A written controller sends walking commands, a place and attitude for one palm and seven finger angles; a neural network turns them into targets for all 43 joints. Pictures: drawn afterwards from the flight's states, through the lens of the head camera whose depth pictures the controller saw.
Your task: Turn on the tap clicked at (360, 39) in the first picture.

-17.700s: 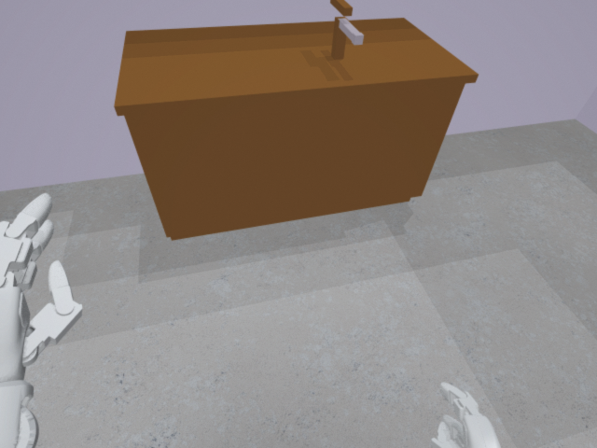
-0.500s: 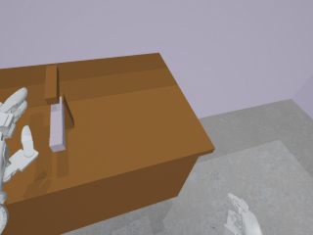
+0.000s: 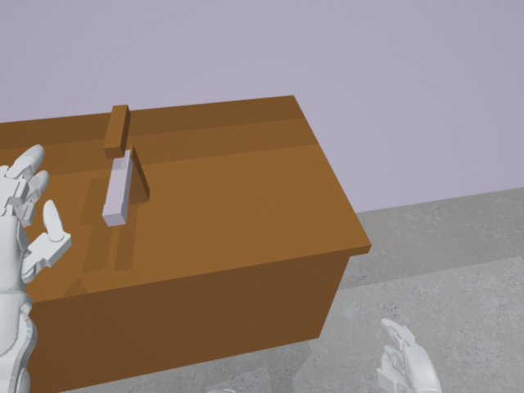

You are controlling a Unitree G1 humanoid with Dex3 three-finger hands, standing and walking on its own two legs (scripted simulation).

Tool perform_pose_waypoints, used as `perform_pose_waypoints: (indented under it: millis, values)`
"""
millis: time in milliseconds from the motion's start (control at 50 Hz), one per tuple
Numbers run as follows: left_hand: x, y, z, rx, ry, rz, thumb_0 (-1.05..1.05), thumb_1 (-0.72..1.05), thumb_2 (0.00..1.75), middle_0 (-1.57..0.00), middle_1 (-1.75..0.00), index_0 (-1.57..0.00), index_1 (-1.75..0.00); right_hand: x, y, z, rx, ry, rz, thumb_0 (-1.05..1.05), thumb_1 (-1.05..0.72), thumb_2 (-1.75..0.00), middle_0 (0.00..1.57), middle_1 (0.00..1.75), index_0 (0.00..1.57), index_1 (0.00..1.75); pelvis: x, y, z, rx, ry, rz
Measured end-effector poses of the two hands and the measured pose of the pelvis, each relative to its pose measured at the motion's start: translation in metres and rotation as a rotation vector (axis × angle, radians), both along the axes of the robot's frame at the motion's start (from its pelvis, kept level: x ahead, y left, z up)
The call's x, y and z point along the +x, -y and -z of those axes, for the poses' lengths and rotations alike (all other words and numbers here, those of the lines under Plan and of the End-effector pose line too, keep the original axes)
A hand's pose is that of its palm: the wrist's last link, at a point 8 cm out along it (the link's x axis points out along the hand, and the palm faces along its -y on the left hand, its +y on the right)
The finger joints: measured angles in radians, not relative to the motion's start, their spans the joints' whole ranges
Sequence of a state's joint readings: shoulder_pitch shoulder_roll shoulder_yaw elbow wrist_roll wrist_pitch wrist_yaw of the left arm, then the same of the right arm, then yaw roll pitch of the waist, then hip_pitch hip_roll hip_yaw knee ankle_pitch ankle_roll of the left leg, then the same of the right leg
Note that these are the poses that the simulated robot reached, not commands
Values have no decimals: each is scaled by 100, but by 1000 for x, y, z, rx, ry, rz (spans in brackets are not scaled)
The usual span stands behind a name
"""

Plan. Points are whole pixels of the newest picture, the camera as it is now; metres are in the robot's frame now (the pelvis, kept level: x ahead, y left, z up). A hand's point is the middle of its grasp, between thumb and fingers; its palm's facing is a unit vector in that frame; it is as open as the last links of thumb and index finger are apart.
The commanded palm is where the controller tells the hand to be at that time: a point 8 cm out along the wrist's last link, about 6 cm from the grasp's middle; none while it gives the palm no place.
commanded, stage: turn the palm inward beside the body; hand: left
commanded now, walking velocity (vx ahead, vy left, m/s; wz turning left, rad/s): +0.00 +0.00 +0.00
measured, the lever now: (115, 214) +0.34 +0.29 +0.08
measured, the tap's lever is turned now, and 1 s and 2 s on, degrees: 0 0 0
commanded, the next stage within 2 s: reach beside the lever's end, fingers flat in 1.70 s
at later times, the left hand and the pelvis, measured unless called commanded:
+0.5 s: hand (102, 250) +0.23 +0.23 +0.15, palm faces +0.37 -0.89 -0.26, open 7.4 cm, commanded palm +0.19 +0.27 +0.17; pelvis +0.04 -0.02 +0.00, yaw -1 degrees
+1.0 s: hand (96, 276) +0.20 +0.23 +0.14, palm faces +0.42 -0.89 -0.17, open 7.4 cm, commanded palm +0.15 +0.27 +0.15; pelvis +0.02 +0.00 +0.00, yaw +0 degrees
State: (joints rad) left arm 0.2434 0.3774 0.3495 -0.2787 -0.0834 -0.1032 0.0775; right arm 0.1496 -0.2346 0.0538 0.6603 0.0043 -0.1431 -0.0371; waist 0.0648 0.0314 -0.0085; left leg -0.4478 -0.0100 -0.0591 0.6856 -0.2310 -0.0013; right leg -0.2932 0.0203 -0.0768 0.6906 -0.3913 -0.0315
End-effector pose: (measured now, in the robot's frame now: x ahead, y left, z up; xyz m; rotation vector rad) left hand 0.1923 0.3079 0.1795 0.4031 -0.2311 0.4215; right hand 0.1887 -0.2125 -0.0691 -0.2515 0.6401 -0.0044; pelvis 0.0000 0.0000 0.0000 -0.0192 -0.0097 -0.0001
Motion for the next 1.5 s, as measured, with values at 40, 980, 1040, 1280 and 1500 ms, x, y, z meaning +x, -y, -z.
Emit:
perform_pose_waypoints:
  millis: [40,980,1040,1280,1500]
  values:
    - [2,5,5,-13,-48,12,2,89,90,-21,-30,-21,-30,1,6,1,2,10,12,1,-91,-90,20,30,21,30,1,5,0,0,2,0]
    - [-28,39,32,-238,-114,-12,2,90,90,-21,-30,-21,-30,20,-5,-8,46,111,31,1,-91,-90,20,30,21,30,18,1,0,2,-12,4]
    - [-32,40,35,-251,-120,-19,2,90,90,-21,-30,-21,-30,18,-5,-7,41,109,29,1,-91,-90,20,30,21,30,16,1,0,0,-8,2]
    - [-39,44,38,-293,-120,-42,2,90,90,-20,-30,-21,-30,14,0,-7,31,113,33,1,-91,-90,20,30,21,30,14,3,0,-3,0,-4]
    - [-32,51,37,-306,-142,-42,2,90,90,-20,-30,-21,-30,20,4,-8,40,120,33,1,-91,-90,20,30,21,30,20,7,-1,2,1,-3]
